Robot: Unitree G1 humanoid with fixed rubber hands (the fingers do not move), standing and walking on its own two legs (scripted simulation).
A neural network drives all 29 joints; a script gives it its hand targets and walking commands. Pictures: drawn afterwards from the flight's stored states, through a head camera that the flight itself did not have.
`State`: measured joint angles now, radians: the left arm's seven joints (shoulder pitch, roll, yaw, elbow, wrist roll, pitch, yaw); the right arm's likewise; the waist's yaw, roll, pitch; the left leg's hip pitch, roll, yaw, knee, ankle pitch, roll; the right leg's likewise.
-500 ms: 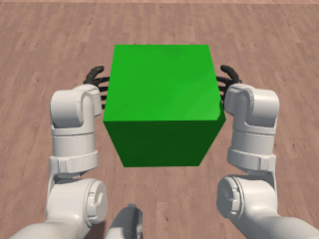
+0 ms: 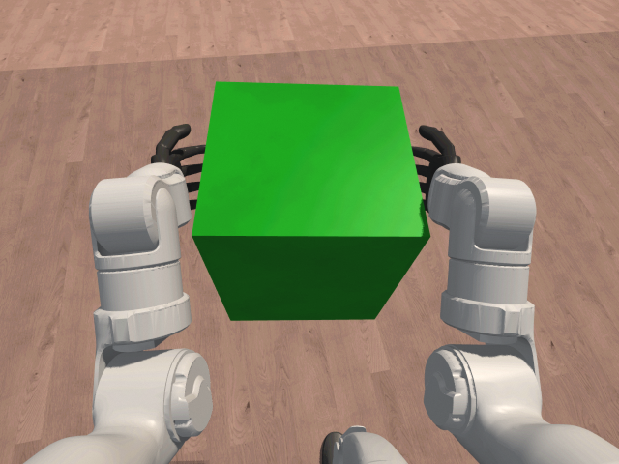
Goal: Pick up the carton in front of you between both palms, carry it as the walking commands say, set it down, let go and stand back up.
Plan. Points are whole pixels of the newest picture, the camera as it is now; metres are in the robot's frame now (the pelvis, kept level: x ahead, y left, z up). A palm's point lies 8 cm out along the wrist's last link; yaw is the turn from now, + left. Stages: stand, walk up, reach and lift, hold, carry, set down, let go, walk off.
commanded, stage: carry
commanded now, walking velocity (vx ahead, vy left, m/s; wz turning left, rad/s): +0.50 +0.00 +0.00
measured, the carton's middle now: (305, 216) +0.40 -0.02 +0.10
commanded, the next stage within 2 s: none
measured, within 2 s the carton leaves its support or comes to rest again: neither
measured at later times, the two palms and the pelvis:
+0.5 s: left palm (174, 34) +0.70 +0.17 +0.19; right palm (365, 37) +0.68 -0.13 +0.19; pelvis +0.32 +0.03 +0.04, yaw +0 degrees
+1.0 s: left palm out of the picture +0.98 +0.17 +0.24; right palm out of the picture +1.01 -0.13 +0.24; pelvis +0.62 -0.01 +0.09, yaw +1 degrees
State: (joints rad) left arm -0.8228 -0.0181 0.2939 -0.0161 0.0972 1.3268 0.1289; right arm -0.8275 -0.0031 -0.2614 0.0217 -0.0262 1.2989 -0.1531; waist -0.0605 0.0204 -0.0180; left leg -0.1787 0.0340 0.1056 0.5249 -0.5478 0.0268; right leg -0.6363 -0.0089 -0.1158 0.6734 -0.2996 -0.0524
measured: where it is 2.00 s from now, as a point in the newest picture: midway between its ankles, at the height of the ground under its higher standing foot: (276, 168)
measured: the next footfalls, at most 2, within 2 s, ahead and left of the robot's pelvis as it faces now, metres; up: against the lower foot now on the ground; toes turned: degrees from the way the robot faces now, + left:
left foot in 0.42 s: +0.45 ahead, +0.11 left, +0.06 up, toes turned +7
right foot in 0.82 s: +0.71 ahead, -0.09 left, +0.09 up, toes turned -6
